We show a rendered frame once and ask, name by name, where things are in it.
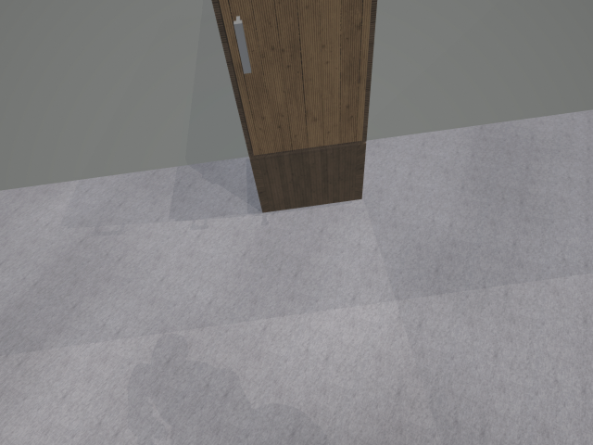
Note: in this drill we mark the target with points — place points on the cupboard door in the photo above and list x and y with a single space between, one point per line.
308 75

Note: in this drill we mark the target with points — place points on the handle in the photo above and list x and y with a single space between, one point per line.
241 40

